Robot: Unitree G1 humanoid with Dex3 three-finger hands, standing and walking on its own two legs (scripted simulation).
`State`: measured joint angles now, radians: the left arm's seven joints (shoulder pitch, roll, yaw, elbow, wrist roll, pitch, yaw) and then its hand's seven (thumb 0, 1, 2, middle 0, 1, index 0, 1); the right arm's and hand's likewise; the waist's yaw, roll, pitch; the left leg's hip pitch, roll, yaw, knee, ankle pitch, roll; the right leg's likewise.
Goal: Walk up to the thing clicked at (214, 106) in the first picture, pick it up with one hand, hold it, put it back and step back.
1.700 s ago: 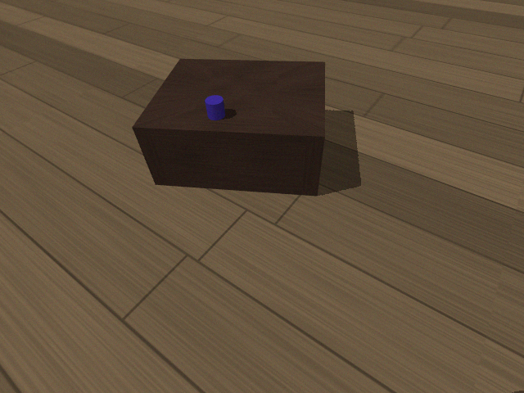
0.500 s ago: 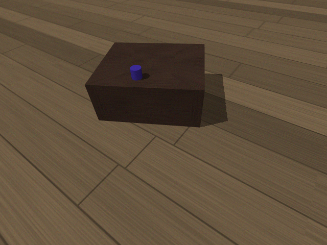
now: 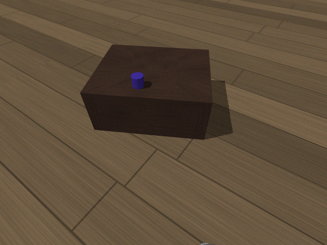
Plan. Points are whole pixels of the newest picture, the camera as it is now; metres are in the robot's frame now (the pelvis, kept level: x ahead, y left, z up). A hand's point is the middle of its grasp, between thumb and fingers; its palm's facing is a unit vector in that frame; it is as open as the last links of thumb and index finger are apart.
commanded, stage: walk up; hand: left
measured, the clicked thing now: (137, 80) +1.25 +0.18 -0.34
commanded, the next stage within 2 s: none
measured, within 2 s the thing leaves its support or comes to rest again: neither
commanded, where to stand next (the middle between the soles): +0.80 +0.00 m, yaw -3 degrees
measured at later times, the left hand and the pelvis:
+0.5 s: hand (89, 203) +0.30 +0.24 -0.13, palm faces -0.03 -0.92 -0.39, open 7.4 cm; pelvis +0.25 -0.02 +0.00, yaw -2 degrees
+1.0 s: hand (92, 140) +0.55 +0.30 -0.14, palm faces -0.13 -0.93 -0.34, open 7.4 cm; pelvis +0.46 +0.03 +0.00, yaw -3 degrees
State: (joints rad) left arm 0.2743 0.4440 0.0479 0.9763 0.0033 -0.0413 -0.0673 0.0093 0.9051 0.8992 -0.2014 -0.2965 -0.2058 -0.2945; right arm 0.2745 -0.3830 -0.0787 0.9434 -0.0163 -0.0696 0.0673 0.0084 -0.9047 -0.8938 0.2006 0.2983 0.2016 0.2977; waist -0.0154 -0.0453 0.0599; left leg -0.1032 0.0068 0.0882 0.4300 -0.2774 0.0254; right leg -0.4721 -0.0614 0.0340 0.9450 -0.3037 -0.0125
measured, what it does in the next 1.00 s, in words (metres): walks ahead: right foot, then left foot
